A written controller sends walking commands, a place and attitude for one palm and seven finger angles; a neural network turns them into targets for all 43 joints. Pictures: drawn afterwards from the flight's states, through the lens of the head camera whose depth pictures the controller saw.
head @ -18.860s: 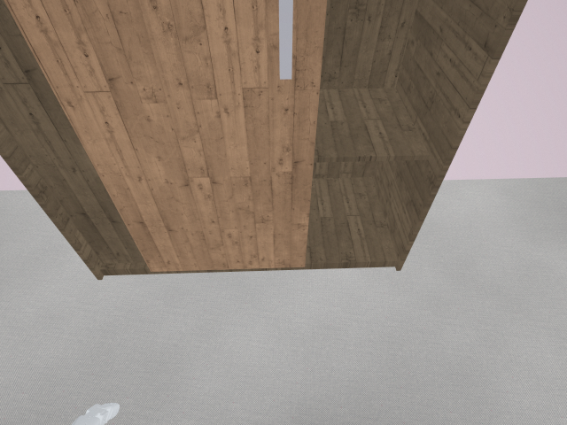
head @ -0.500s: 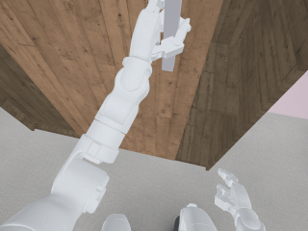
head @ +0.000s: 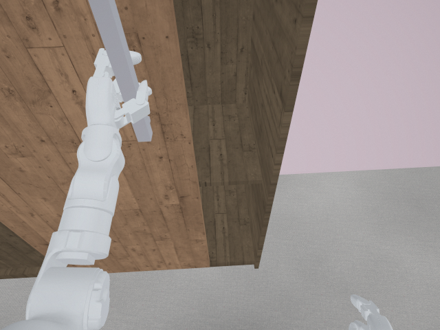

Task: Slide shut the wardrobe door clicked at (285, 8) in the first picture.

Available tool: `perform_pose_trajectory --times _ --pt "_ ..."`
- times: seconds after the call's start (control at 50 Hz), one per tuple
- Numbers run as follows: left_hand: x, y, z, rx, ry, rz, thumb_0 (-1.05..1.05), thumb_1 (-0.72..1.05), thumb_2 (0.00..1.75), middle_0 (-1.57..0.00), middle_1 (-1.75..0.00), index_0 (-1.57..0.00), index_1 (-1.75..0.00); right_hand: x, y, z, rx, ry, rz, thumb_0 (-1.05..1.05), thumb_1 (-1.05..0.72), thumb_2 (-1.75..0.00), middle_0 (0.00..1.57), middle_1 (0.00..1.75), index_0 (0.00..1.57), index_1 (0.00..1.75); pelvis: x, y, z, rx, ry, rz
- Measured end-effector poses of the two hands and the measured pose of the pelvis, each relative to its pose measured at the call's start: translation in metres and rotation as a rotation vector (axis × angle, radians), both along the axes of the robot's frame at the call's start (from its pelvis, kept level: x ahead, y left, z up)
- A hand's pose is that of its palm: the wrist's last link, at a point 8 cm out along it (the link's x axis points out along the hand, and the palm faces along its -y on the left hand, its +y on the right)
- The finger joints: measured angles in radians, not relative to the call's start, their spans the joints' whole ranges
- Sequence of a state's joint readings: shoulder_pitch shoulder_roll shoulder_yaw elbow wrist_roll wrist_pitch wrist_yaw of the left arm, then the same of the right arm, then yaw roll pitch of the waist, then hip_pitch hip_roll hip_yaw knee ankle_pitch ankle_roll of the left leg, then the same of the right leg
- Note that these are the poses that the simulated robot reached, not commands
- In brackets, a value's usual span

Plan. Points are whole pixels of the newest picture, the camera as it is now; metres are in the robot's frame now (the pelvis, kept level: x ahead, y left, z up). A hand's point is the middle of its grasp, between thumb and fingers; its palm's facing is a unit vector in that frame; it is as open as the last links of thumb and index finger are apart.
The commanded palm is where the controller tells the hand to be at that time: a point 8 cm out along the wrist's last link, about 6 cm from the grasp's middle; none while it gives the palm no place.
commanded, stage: stop walking and hold the door there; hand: left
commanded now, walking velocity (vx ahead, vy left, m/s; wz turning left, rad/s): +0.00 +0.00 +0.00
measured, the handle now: (128, 70) +0.47 +0.15 +0.25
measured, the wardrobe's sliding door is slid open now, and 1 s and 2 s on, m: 0.20 0.20 0.20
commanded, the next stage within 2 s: none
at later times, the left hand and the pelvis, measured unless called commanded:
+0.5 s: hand (137, 103) +0.42 +0.13 +0.22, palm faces +0.02 -0.99 -0.15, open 7.1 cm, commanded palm +0.40 +0.18 +0.21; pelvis +0.03 +0.04 +0.00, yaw -2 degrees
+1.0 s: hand (138, 104) +0.42 +0.13 +0.22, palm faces +0.02 -0.99 -0.14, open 7.2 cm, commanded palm +0.40 +0.18 +0.21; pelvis +0.04 +0.03 +0.00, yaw -1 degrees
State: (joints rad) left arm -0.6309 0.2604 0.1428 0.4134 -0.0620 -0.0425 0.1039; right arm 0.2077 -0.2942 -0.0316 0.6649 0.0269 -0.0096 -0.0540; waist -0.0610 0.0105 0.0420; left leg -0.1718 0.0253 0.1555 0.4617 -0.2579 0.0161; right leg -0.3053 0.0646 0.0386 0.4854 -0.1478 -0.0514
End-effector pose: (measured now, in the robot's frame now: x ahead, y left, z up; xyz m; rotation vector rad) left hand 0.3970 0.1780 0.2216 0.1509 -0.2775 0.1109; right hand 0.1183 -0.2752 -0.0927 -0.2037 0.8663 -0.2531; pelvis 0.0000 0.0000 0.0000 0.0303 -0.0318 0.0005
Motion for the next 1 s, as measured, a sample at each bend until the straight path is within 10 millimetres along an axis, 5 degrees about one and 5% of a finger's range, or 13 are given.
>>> perform_pose_trajectory --times 0.1,0.2,0.6,0.78,1.0 --pt "0.001 0.002 0.000 0.012 -0.006 -0.008 -0.01 0.64 0.81 -0.46 -1.40 -0.19 -1.34 -0.020 0.002 -0.010 0.019 0.070 -0.035 0.01 -0.90 -0.90 0.20 0.30 0.20 0.30 0.005 0.002 0.004 -0.013 0.016 -0.006" --pt "0.003 0.004 -0.001 0.010 -0.030 -0.038 -0.02 0.62 0.81 -0.46 -1.40 -0.21 -1.36 -0.018 0.021 -0.010 0.041 0.072 -0.027 0.01 -0.90 -0.90 0.20 0.30 0.20 0.30 0.010 0.008 0.005 -0.022 0.026 -0.018" --pt "0.004 0.010 -0.003 0.016 -0.045 -0.131 -0.04 0.65 0.70 -0.41 -1.39 -0.18 -1.28 0.075 0.090 0.017 0.055 -0.116 0.092 0.01 -0.90 -0.90 0.20 0.30 0.20 0.30 0.035 0.043 0.003 -0.031 0.034 -0.024" --pt "0.004 0.010 -0.003 0.012 -0.049 -0.132 -0.04 0.65 0.71 -0.39 -1.39 -0.17 -1.27 0.081 0.093 0.009 0.070 -0.072 0.108 0.01 -0.90 -0.90 0.20 0.30 0.20 0.30 0.041 0.042 0.003 -0.037 0.036 -0.014" --pt "0.004 0.009 -0.003 0.009 -0.051 -0.120 -0.04 0.64 0.75 -0.40 -1.39 -0.16 -1.27 0.064 0.074 0.009 0.051 -0.038 0.064 0.01 -0.90 -0.90 0.20 0.30 0.20 0.30 0.035 0.032 0.005 -0.036 0.037 -0.021"
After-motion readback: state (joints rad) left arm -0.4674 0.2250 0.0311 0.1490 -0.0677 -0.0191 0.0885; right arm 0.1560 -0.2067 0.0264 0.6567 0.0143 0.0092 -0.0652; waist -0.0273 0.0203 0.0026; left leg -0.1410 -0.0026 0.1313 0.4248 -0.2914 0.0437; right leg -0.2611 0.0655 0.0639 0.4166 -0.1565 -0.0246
